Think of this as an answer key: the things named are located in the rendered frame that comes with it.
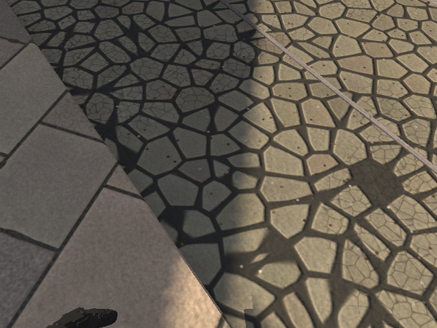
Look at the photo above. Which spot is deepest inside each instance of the robot left hand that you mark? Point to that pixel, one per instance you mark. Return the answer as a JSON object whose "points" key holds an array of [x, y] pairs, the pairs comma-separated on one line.
{"points": [[80, 318]]}

